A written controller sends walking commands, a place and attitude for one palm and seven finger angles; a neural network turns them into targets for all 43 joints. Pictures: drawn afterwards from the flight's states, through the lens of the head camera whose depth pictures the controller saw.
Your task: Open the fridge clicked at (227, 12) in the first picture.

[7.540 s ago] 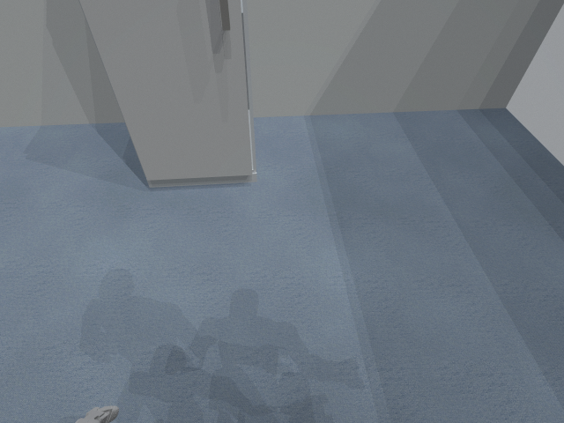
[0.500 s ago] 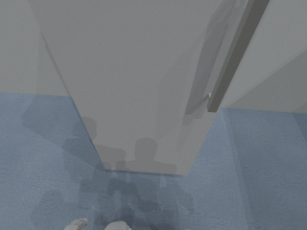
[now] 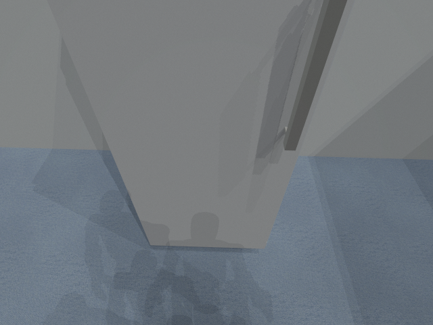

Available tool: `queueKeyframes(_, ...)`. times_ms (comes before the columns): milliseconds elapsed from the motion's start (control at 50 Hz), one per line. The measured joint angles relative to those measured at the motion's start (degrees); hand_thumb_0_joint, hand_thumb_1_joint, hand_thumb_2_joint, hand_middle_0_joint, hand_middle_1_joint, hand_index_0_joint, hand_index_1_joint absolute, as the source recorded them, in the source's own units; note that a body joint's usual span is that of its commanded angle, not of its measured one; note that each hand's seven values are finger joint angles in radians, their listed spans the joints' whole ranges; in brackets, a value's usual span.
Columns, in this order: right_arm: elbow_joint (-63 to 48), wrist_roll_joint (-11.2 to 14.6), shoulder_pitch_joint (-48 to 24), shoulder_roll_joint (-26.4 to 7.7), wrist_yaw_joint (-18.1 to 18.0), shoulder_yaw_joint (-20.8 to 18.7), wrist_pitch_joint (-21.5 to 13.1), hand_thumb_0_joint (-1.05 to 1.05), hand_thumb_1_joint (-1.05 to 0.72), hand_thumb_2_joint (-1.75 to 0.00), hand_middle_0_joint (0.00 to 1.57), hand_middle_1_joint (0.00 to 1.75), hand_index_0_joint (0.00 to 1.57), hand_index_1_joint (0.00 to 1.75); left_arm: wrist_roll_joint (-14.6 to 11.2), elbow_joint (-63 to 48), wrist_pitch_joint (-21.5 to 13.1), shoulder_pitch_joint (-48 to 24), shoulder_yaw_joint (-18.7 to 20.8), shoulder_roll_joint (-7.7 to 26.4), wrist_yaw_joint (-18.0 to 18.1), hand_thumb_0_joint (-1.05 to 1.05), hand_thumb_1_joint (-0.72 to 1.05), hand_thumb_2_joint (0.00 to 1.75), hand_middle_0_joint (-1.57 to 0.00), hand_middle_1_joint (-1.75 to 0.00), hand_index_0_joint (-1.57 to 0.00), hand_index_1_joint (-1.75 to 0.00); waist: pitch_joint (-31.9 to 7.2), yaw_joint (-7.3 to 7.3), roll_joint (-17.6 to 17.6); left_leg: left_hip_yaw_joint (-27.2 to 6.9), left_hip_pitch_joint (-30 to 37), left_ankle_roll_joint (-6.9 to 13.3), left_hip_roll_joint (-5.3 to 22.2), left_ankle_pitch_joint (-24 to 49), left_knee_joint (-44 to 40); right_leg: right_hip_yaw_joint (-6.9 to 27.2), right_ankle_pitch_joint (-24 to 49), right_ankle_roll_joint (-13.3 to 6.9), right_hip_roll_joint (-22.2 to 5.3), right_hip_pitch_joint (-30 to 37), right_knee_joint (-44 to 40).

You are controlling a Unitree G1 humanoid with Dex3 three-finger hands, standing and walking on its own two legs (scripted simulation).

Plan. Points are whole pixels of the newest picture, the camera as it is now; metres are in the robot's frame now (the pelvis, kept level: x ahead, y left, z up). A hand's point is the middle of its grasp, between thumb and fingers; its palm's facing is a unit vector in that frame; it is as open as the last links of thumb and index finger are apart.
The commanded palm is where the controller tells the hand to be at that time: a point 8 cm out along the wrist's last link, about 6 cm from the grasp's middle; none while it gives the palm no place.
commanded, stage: come to a stop and stand still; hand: right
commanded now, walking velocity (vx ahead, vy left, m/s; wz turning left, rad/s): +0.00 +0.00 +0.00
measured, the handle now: (307, 74) +0.52 -0.16 +0.21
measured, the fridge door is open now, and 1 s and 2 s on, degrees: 0 0 0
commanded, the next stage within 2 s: look again from close up in 0.60 s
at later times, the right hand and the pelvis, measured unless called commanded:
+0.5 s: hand out of the picture -0.01 -0.17 -0.17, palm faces +0.01 +0.98 -0.19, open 7.4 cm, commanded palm none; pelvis +0.00 -0.01 +0.00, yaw +1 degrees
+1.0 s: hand out of the picture +0.02 -0.19 -0.16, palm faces +0.03 +0.97 -0.25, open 7.4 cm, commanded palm none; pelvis -0.02 +0.01 +0.00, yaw +0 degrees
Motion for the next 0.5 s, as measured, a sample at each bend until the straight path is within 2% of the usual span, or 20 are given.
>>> queueKeyframes(60,1.6,-0.2,0.3,-0.7,0.0,0.1,0.8,0.01,-0.9,-0.9,0.2,0.3,0.2,0.3,0.1,0.7,-0.3,0.5,-0.9,-1.9,0.3,0.01,0.91,0.89,-0.2,-0.3,-0.2,-0.3,-0.5,0.19,0.8,-0.5,0.9,-0.2,0.0,-3.5,0.7,-0.5,0.4,-0.5,0.3,1.0,-0.8)
queueKeyframes(120,2.7,-0.2,0.7,-1.0,0.2,0.7,0.3,0.01,-0.91,-0.9,0.2,0.3,0.2,0.3,0.2,1.7,-0.6,0.7,-1.4,-3.0,1.0,0.01,0.92,0.89,-0.2,-0.3,-0.2,-0.3,-0.8,0.12,1.3,-1.0,3.2,-0.1,0.0,-0.6,-1.4,-1.1,0.9,-0.8,1.1,1.6,-1.6)
queueKeyframes(220,4.3,0.0,1.0,0.9,0.1,1.8,-0.8,0.01,-0.91,-0.9,0.2,0.3,0.2,0.3,-0.3,3.3,-1.0,0.4,-1.5,-2.5,0.8,0.02,0.93,0.89,-0.21,-0.3,-0.2,-0.3,-0.2,0.49,-0.9,-1.1,4.7,-0.6,-0.8,0.8,-3.9,-1.2,1.1,-0.9,0.5,2.3,-2.1)
queueKeyframes(440,5.7,0.1,1.3,3.0,-0.2,2.6,-1.6,0.01,-0.91,-0.9,0.2,0.3,0.2,0.3,-0.4,5.3,-1.9,1.9,-1.9,-3.7,0.8,0.01,0.91,0.89,-0.2,-0.3,-0.2,-0.3,0.0,1.25,-0.5,-1.1,5.2,-0.3,-1.3,1.6,-5.7,-1.4,1.8,-0.6,0.1,2.8,-3.8)
queueKeyframes(500,5.4,0.0,1.5,3.2,-1.1,3.3,-2.8,0.01,-0.91,-0.9,0.2,0.3,0.2,0.3,-0.4,3.5,-2.1,1.9,-2.2,-3.3,0.4,0.01,0.91,0.89,-0.2,-0.3,-0.2,-0.3,0.8,1.71,-1.0,-1.0,3.6,-0.1,-1.6,0.9,-3.3,-1.3,0.2,-0.4,-0.4,0.6,0.0)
